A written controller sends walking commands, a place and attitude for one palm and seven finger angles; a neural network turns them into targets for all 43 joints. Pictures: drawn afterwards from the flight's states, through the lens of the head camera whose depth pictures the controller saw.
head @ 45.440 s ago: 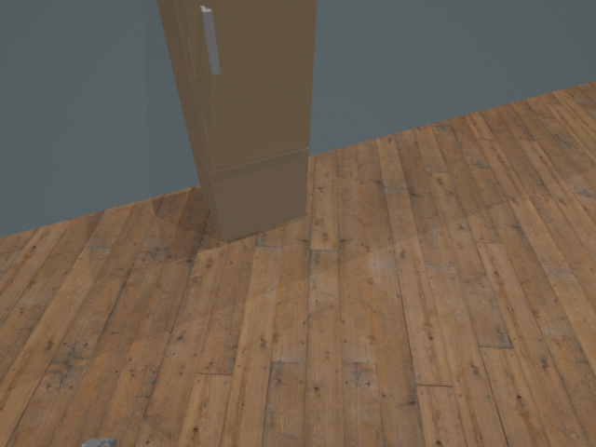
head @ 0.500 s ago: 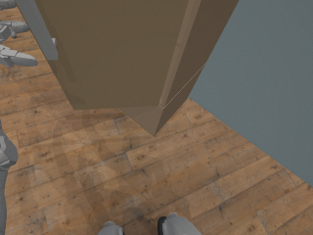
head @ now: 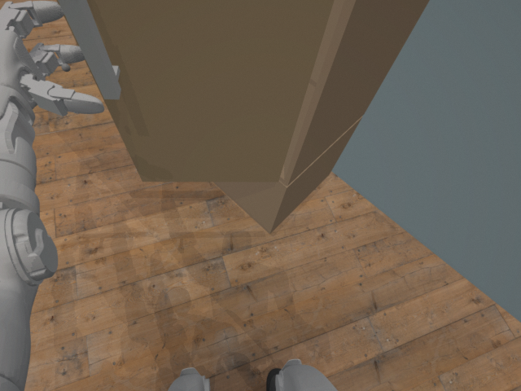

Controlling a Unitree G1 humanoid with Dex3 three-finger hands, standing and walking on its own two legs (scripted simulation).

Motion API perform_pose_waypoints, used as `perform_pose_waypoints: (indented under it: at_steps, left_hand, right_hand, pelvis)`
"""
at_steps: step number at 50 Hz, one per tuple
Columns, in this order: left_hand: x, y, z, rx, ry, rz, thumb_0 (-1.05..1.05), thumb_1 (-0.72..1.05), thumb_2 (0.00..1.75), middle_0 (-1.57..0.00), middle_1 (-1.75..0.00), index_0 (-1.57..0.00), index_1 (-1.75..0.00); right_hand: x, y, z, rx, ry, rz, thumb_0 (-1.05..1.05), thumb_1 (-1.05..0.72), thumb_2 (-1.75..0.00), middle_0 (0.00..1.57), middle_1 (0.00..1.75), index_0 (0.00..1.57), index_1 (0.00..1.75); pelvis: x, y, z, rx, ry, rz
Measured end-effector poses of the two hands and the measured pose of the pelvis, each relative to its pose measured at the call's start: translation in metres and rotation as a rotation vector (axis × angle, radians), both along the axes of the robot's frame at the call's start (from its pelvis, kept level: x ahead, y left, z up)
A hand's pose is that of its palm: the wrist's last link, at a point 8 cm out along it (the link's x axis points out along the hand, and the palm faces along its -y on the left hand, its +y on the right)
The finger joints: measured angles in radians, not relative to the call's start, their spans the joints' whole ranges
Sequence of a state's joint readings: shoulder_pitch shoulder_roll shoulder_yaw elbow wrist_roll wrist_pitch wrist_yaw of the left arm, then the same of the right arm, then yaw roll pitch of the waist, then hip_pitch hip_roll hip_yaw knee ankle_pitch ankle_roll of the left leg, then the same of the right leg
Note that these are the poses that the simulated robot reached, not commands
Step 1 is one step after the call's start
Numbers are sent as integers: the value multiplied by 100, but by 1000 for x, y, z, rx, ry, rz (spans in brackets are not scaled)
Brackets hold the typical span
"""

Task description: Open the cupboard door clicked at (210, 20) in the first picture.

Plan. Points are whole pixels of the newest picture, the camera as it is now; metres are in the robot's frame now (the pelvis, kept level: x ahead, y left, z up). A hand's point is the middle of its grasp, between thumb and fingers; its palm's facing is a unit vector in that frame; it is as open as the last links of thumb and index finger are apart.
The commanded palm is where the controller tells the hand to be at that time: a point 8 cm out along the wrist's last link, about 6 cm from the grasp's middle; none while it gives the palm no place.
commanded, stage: slide the fingers in behind the handle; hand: left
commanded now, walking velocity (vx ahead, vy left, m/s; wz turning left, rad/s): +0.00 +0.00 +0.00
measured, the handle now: (97, 41) +0.59 +0.18 +0.13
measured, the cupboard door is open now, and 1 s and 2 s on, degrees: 46 46 49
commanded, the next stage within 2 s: close the thumb around the handle in 0.76 s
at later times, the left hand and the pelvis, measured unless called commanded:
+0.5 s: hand (74, 71) +0.53 +0.20 +0.13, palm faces +0.04 -1.00 -0.01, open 15.5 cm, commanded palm +0.52 +0.20 +0.13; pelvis -0.01 +0.00 +0.00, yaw +1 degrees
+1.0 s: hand (109, 67) +0.53 +0.16 +0.14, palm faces -0.03 -1.00 -0.01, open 13.7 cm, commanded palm +0.52 +0.20 +0.13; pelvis -0.01 +0.00 +0.00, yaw +0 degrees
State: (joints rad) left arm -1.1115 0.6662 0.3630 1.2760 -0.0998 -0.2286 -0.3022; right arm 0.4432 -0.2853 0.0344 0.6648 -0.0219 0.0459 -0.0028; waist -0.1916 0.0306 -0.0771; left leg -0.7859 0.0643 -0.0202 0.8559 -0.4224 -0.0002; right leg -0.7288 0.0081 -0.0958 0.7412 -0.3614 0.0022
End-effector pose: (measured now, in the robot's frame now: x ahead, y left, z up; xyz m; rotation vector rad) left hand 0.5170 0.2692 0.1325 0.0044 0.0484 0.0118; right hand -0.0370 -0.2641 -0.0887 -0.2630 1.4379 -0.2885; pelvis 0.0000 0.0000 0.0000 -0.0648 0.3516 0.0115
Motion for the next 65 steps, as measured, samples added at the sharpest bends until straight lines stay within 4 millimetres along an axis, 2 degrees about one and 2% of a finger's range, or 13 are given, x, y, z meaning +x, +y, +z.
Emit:
perform_pose_waypoints:
  at_steps: [16, 36, 41, 47, 54, 65]
  left_hand:
    - [-4, -7, 1, 10, -1, 19, -1, -49, 30, -30, -120, -3, -114]
    - [-14, -15, 0, 11, -17, 6, -1, -49, 30, -30, -120, 0, -105]
    - [-14, -29, 2, 25, -25, -41, -1, -50, 30, -25, -119, -11, -111]
    - [-6, -55, 5, -2, -31, -69, -1, -48, 31, -25, -120, -24, -117]
    - [-5, -54, 6, 16, -25, -34, -1, -28, 40, -29, -122, -28, -122]
    - [-4, -52, 6, 17, -18, -46, 0, 26, 63, -35, -128, -33, -128]
  right_hand:
    - [-15, 4, -2, 22, 35, 17, 1, -90, -90, 20, 30, 20, 30]
    - [4, 13, -8, 46, -37, 39, 1, -90, -90, 20, 30, 20, 30]
    - [6, 13, -9, 47, -52, 36, 1, -90, -90, 20, 30, 20, 30]
    - [3, 11, -9, 41, -87, 12, 1, -90, -90, 20, 30, 20, 30]
    - [-14, 13, -10, 56, -77, -29, 1, -90, -90, 20, 30, 20, 30]
    - [-42, 7, -4, 33, -4, -62, 1, -90, -90, 20, 30, 20, 30]
  pelvis:
    - [-5, -1, -1, 0, 1, 20]
    - [-5, 6, 0, 2, -21, 19]
    - [-5, 6, 0, 3, -28, 17]
    - [-8, 5, 0, 8, -28, 0]
    - [-12, 1, 0, 17, -29, -23]
    - [-16, -3, 1, 18, -23, -27]
